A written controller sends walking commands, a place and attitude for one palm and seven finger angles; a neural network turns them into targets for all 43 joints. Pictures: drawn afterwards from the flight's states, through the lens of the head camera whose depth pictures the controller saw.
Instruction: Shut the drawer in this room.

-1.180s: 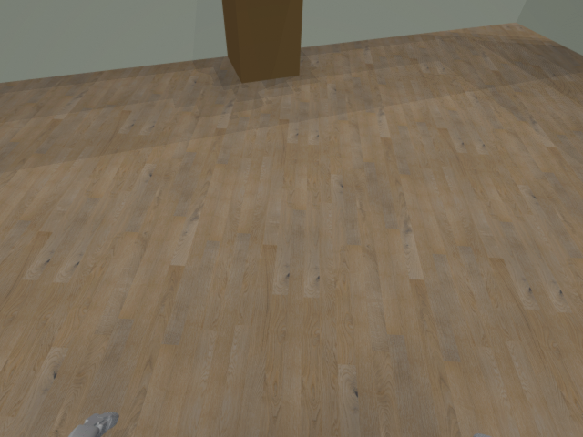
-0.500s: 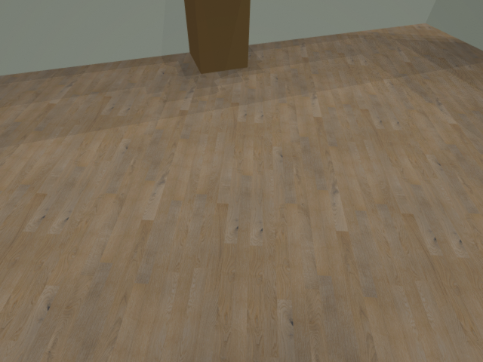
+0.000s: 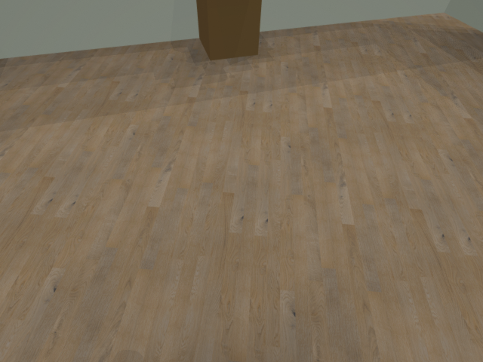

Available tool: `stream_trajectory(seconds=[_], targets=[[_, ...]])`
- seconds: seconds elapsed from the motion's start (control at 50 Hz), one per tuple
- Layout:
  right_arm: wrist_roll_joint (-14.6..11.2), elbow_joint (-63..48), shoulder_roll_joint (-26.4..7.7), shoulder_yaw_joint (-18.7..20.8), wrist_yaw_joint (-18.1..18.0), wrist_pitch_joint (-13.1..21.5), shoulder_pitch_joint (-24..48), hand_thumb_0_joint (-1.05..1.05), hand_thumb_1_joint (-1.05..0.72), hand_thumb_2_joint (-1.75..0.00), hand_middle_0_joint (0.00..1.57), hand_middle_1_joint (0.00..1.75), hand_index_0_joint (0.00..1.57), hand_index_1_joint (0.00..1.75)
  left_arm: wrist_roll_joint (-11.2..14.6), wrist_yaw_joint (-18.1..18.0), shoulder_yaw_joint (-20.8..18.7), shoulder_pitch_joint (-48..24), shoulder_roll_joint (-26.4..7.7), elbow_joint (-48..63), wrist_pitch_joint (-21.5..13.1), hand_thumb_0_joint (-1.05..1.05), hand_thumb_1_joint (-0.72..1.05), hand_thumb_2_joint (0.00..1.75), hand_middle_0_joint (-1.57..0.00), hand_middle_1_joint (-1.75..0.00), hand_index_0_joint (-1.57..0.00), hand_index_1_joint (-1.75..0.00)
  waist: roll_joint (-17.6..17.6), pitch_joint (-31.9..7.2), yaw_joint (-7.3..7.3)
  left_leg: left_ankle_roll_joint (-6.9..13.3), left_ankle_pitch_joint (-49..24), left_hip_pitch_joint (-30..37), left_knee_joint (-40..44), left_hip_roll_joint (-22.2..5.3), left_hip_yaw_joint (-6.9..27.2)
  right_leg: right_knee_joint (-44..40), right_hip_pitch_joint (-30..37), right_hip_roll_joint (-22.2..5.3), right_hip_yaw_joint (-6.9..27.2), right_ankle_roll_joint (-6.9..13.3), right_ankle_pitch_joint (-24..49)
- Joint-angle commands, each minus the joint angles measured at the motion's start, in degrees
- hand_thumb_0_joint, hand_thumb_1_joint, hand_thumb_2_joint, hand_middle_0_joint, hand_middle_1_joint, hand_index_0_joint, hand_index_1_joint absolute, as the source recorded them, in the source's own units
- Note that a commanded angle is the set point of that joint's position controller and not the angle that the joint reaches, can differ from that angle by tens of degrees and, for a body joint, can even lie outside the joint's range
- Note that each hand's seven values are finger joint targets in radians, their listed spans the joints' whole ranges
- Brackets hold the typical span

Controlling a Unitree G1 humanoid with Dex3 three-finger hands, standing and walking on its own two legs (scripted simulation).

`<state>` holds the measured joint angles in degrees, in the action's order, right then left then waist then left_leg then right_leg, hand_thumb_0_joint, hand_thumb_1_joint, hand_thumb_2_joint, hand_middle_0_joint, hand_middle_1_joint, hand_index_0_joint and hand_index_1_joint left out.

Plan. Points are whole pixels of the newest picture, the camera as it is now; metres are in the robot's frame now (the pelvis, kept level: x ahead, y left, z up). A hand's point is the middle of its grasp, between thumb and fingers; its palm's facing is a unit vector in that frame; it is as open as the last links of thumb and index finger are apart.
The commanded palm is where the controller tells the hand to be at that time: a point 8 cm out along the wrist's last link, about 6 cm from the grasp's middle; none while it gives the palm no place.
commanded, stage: turn or walk to find it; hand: left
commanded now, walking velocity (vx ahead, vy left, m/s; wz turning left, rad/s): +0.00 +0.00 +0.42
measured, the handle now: out of the picture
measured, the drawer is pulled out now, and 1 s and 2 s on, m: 0.19 0.19 0.19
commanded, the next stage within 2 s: stand and wait in 0.04 s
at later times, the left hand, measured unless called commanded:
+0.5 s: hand out of the picture +0.00 +0.19 -0.17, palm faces +0.10 -0.97 -0.23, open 7.4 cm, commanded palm none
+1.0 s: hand out of the picture -0.08 +0.21 -0.17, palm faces +0.16 -0.97 -0.21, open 7.4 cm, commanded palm none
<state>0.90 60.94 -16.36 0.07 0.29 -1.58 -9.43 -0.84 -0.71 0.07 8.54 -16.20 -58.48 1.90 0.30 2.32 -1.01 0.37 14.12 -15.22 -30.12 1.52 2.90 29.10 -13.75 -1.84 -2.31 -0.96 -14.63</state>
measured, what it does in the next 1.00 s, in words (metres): shifts its weight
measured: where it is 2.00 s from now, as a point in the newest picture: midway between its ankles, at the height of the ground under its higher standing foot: outside the picture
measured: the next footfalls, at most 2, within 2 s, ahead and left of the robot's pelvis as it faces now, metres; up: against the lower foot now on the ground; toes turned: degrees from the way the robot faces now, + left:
right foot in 1.96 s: +0.01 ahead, -0.10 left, +0.00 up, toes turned +22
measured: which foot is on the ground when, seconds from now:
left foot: down 0.00-1.00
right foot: down 0.00-1.00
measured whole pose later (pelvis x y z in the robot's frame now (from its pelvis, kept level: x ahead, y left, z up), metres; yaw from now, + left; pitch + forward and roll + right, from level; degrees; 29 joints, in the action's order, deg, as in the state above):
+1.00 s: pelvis -0.05 +0.03 +0.00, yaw +7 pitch -1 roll +0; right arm 0.6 61.8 -9.9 1.1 -0.9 -0.9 -12.6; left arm -1.4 -1.4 -0.8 17.2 -10.7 -62.4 1.5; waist 0.5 1.9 0.8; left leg 1.6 12.7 -14.2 -27.9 1.0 -0.8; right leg 27.1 -11.8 -4.3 -4.4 -2.4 -13.9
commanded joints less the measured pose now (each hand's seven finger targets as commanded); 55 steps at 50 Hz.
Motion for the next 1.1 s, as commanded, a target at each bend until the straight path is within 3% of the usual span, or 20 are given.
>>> stream_trajectory(seconds=[0.0,0.06,0.1,0.12,0.14,0.22,0.3,0.34,0.36,0.38,0.4,0.48,0.56,0.58,0.6,0.62,0.66,0.8,0.94,1.08], targets=[[-0.2,-5.35,-6.82,2.58,-0.23,0.12,-1.46,0.0,-0.9,-0.9,0.2,0.3,0.2,0.3,-0.13,-1.32,-2.86,1.76,-10.86,5.11,-0.52,0.0,0.9,0.9,-0.2,-0.3,-0.2,-0.3,5.61,-5.15,0.86,0.13,-7.06,-2.95,-5.05,-3.7,1.34,-4.79,1.37,-13.33,7.92,5.09,7.33],[-0.05,-5.48,-5.61,2.8,-0.22,0.15,-3.7,0.0,-0.9,-0.9,0.2,0.3,0.2,0.3,-0.19,-1.47,-2.72,0.47,-9.06,6.46,-0.4,0.0,0.9,0.9,-0.2,-0.3,-0.2,-0.3,3.05,-4.98,-0.32,0.72,-7.73,-0.11,-2.5,-4.96,3.68,-1.2,-3.13,-11.11,4.83,4.01,3.67],[0.34,-5.68,-7.58,3.02,-0.26,0.73,-4.44,0.0,-0.9,-0.9,0.2,0.3,0.2,0.3,-0.03,-1.35,-2.21,0.21,-5.56,6.95,-0.18,0.0,0.9,0.9,-0.2,-0.3,-0.2,-0.3,-7.81,-4.0,-0.48,4.41,-9.15,-1.17,8.09,-10.99,15.35,8.39,-4.56,-2.13,-1.36,-0.29,-4.53],[0.24,-5.66,-8.4,3.31,-0.69,1.17,-4.35,0.0,-0.9,-0.9,0.2,0.3,0.2,0.3,0.11,-1.42,-1.89,0.44,-4.34,6.8,-0.31,0.0,0.9,0.9,-0.2,-0.3,-0.2,-0.3,-12.33,-3.25,-0.23,7.49,-12.17,-0.42,12.65,-14.34,22.2,13.56,-5.94,0.39,-1.22,-1.01,-10.33],[0.12,-5.59,-8.26,3.43,-1.14,1.48,-4.71,0.0,-0.9,-0.9,0.2,0.3,0.2,0.3,0.13,-1.52,-1.9,1.29,-4.02,6.43,-0.36,0.0,0.9,0.9,-0.2,-0.3,-0.2,-0.3,-11.99,-3.78,-0.13,9.52,-15.45,1.97,13.82,-15.39,23.53,17.95,-7.74,0.1,1.28,-0.63,-15.1],[0.18,-5.41,-6.13,3.28,-2.02,1.68,-3.4,0.0,-0.9,-0.9,0.2,0.3,0.2,0.3,0.28,-1.23,-1.59,5.02,-1.57,4.14,-0.65,0.0,0.9,0.9,-0.2,-0.3,-0.2,-0.3,-9.39,-5.7,1.28,10.32,-21.49,5.04,10.59,-13.54,17.44,15.35,-6.2,-0.59,2.89,-0.39,-13.53],[-0.39,-4.01,-4.44,3.17,-2.0,1.66,-4.37,0.0,-0.9,-0.9,0.2,0.3,0.2,0.3,0.33,-1.23,-1.28,9.2,-0.44,1.77,-1.69,0.0,0.9,0.9,-0.2,-0.3,-0.2,-0.3,-5.13,-6.29,2.38,6.15,-19.1,3.25,6.47,-9.2,12.32,-4.19,4.66,0.37,1.52,-0.89,-0.05],[-1.0,-4.11,-1.01,2.69,-1.57,1.78,-4.91,0.0,-0.9,-0.9,0.2,0.3,0.2,0.3,0.06,-1.68,-1.73,9.14,-3.11,1.22,-2.36,0.0,0.9,0.9,-0.2,-0.3,-0.2,-0.3,2.56,-4.88,1.36,1.87,-8.64,-4.74,2.24,-4.61,7.41,-9.08,10.34,-7.53,9.9,1.49,5.65],[-1.01,-5.08,0.19,2.34,-1.4,1.52,-3.92,0.0,-0.9,-0.9,0.2,0.3,0.2,0.3,-0.06,-1.81,-2.12,8.9,-5.1,1.65,-2.34,0.0,0.9,0.9,-0.2,-0.3,-0.2,-0.3,7.76,-2.63,1.34,0.2,-1.79,-6.53,-0.21,-1.26,3.07,-10.85,7.68,-13.4,14.33,4.54,7.92],[-0.78,-5.38,0.12,2.69,-1.16,1.13,-3.56,0.0,-0.9,-0.9,0.2,0.3,0.2,0.3,-0.13,-1.71,-2.28,7.81,-6.61,2.43,-2.07,0.0,0.9,0.9,-0.2,-0.3,-0.2,-0.3,7.85,-1.2,1.05,-0.46,2.74,-5.01,-2.35,-0.55,1.03,-11.83,3.16,-16.93,15.21,7.19,6.22],[-0.38,-5.56,-0.06,2.99,-1.19,0.28,-2.64,0.0,-0.9,-0.9,0.2,0.3,0.2,0.3,-0.25,-1.78,-2.79,7.12,-6.29,2.67,-2.18,0.0,0.9,0.9,-0.2,-0.3,-0.2,-0.3,14.34,-0.27,1.45,-0.81,6.78,-5.8,-7.28,-0.8,0.02,-13.01,1.39,-16.82,16.06,8.77,6.73],[-0.41,-3.86,1.16,3.26,-0.94,-0.12,-3.8,0.0,-0.9,-0.9,0.2,0.3,0.2,0.3,-0.65,-1.66,-2.58,7.11,-4.04,2.89,-2.08,0.0,0.9,0.9,-0.2,-0.3,-0.2,-0.3,9.07,3.04,1.0,-0.95,10.09,-5.4,-16.94,-2.25,-2.37,-12.16,-2.05,-14.53,10.32,10.04,13.26],[-0.51,-2.06,2.59,2.41,-1.16,0.9,-7.08,0.0,-0.9,-0.9,0.2,0.3,0.2,0.3,-0.28,-1.72,-2.56,8.09,-3.65,1.83,-1.95,0.0,0.9,0.9,-0.2,-0.3,-0.2,-0.3,5.74,0.03,-0.02,-1.31,-1.45,5.33,3.41,-3.08,-4.25,-4.94,-2.24,-11.12,5.84,6.13,14.18],[-0.51,-1.44,1.18,2.43,-1.28,1.54,-8.28,0.0,-0.9,-0.9,0.2,0.3,0.2,0.3,0.13,-1.59,-2.3,8.32,-2.46,1.8,-1.69,0.0,0.9,0.9,-0.2,-0.3,-0.2,-0.3,1.43,-0.83,-0.1,-0.57,-8.34,8.86,7.11,-5.13,-0.86,-1.41,-3.97,-7.72,3.53,3.64,9.92],[-0.26,-1.62,-1.63,2.93,-1.49,2.15,-7.96,0.0,-0.9,-0.9,0.2,0.3,0.2,0.3,0.35,-1.36,-2.03,9.69,-0.44,1.9,-1.44,0.0,0.9,0.9,-0.2,-0.3,-0.2,-0.3,-6.41,-1.79,1.1,1.84,-14.74,8.49,8.59,-11.01,6.47,1.28,-4.9,-3.9,1.15,1.06,3.29],[-0.05,-2.06,-3.49,3.02,-1.66,2.12,-6.34,0.0,-0.9,-0.9,0.2,0.3,0.2,0.3,0.37,-1.45,-1.71,10.52,1.21,1.61,-1.28,0.0,0.9,0.9,-0.2,-0.3,-0.2,-0.3,-9.24,-1.34,2.07,4.23,-15.28,4.74,11.15,-15.02,9.01,1.65,-2.29,-2.21,-0.91,-0.21,-3.08],[-0.15,-1.88,-2.99,2.74,-1.98,2.43,-3.98,0.0,-0.9,-0.9,0.2,0.3,0.2,0.3,-0.06,-1.4,-1.31,9.33,1.59,0.19,-0.93,0.0,0.9,0.9,-0.2,-0.3,-0.2,-0.3,-10.84,-0.16,2.18,4.97,-11.57,1.77,14.05,-13.69,8.75,1.89,0.4,-2.31,-1.25,-0.54,-3.56],[-0.71,-1.87,-1.77,2.57,-1.7,1.85,-3.85,0.0,-0.9,-0.9,0.2,0.3,0.2,0.3,-0.13,-1.17,-1.61,11.18,-0.05,-2.12,-1.27,0.0,0.9,0.9,-0.2,-0.3,-0.2,-0.3,-2.61,-0.1,2.09,2.35,-6.45,-0.52,10.26,-8.95,4.07,-4.44,3.87,-4.6,0.22,-0.1,4.29],[-0.34,-1.98,-0.38,2.6,-1.33,1.38,-4.5,0.0,-0.9,-0.9,0.2,0.3,0.2,0.3,-0.52,-1.14,-1.51,11.46,0.73,-2.04,-1.37,0.0,0.9,0.9,-0.2,-0.3,-0.2,-0.3,-0.3,1.17,1.61,1.89,5.24,-2.37,11.11,-7.3,3.93,-7.14,0.69,-5.28,1.81,0.42,-2.77],[-0.35,-0.67,0.44,1.88,-1.3,1.84,-6.3,0.0,-0.9,-0.9,0.2,0.3,0.2,0.3,-0.33,-1.13,-1.27,11.24,0.5,-2.4,-1.98,0.0,0.9,0.9,-0.2,-0.3,-0.2,-0.3,0.43,1.1,1.17,1.23,0.85,-0.46,10.4,-6.77,2.36,-8.71,-0.48,-5.4,3.03,0.84,-2.58]])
